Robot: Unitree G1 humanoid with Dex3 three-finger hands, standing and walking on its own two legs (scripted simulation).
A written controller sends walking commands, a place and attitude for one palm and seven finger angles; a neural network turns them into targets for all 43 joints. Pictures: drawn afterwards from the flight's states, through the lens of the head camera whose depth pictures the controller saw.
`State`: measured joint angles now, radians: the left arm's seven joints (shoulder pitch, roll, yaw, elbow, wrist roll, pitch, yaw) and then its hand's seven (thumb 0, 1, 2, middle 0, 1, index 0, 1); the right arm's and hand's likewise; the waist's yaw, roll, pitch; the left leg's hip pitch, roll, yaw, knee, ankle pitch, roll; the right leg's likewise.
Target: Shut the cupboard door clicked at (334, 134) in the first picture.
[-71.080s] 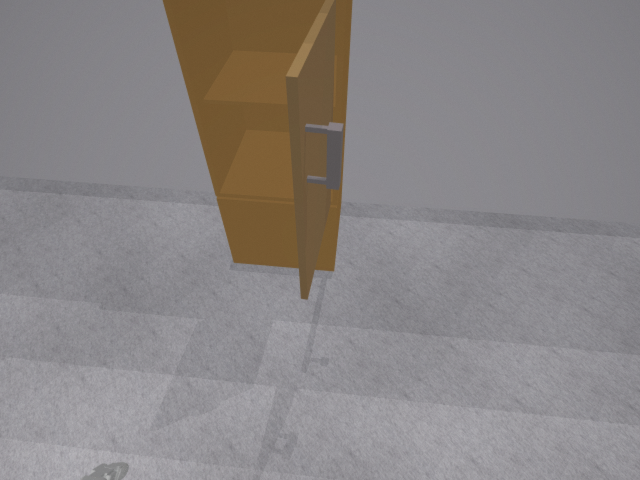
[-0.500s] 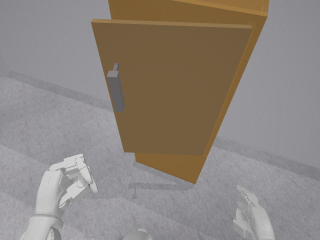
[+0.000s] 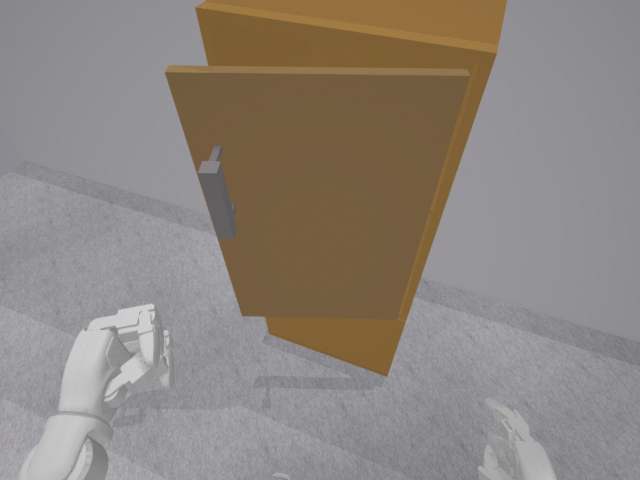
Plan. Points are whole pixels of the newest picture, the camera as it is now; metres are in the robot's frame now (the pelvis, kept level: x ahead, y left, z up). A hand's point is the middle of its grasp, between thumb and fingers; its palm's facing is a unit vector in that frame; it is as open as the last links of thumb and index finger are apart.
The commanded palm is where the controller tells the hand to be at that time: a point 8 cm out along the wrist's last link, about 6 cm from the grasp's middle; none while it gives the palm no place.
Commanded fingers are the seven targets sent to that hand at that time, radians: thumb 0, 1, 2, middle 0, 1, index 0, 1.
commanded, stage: raise the hand and make a fist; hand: left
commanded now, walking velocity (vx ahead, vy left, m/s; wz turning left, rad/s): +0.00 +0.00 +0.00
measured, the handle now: (222, 192) +0.49 +0.19 +0.08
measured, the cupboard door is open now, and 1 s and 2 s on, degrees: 19 19 19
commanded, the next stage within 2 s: bring the fist close to the handle in 0.18 s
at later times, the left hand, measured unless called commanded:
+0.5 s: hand (185, 340) +0.25 +0.17 +0.08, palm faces +0.04 -1.00 -0.04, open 3.1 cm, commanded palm +0.24 +0.22 +0.09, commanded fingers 0.00 0.90 0.90 -1.30 -1.50 -1.30 -1.50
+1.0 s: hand (216, 274) +0.34 +0.16 +0.08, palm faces +0.04 -1.00 -0.02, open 3.1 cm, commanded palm +0.32 +0.20 +0.09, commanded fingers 0.00 0.90 0.90 -1.30 -1.50 -1.30 -1.50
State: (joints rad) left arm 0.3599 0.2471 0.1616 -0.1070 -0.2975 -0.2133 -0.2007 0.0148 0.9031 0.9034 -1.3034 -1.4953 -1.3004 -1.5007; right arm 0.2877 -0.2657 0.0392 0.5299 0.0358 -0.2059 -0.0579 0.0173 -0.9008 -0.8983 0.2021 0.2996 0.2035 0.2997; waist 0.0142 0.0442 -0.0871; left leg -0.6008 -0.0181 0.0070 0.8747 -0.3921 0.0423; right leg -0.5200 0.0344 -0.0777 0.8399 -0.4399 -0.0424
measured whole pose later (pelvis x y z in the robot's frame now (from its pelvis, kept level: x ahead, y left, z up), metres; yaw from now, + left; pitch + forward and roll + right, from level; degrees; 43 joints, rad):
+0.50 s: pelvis +0.00 -0.01 +0.00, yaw +0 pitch +7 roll -1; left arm 0.22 0.23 0.13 0.00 -0.27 -0.23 -0.19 0.02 0.90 0.90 -1.31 -1.50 -1.30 -1.50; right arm 0.25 -0.26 0.05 0.56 0.04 -0.20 -0.06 0.02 -0.90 -0.90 0.20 0.30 0.20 0.30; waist 0.02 0.05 -0.08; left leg -0.61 -0.01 -0.01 0.88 -0.39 0.03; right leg -0.53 0.04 -0.09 0.85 -0.45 -0.06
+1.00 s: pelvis +0.00 -0.01 +0.00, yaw -1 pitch +8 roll +0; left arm -0.13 0.22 0.14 0.32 -0.22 -0.24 -0.11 0.02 0.90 0.90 -1.30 -1.50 -1.30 -1.50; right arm 0.26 -0.26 0.03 0.61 0.04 -0.15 -0.04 0.02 -0.90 -0.90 0.20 0.30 0.20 0.30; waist 0.00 0.04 -0.07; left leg -0.59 -0.02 0.02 0.83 -0.37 0.03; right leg -0.52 0.04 -0.06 0.82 -0.43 -0.05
